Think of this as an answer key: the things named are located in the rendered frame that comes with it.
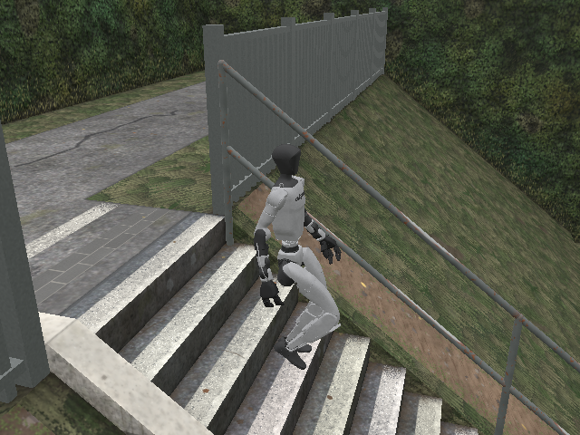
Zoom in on stairs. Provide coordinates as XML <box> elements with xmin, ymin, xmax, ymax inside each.
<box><xmin>96</xmin><ymin>218</ymin><xmax>479</xmax><ymax>435</ymax></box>

